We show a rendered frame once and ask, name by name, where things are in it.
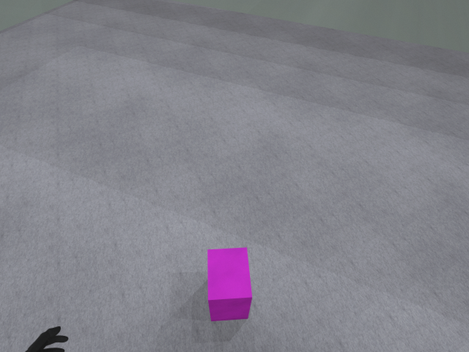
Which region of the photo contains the carton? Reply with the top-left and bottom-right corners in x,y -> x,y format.
207,247 -> 252,321

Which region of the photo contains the robot left hand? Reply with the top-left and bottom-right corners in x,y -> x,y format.
26,326 -> 68,352

